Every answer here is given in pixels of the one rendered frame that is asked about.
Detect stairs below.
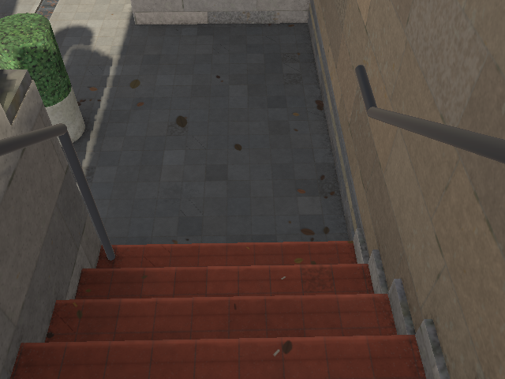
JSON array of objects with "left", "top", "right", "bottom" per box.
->
[{"left": 10, "top": 241, "right": 426, "bottom": 379}]

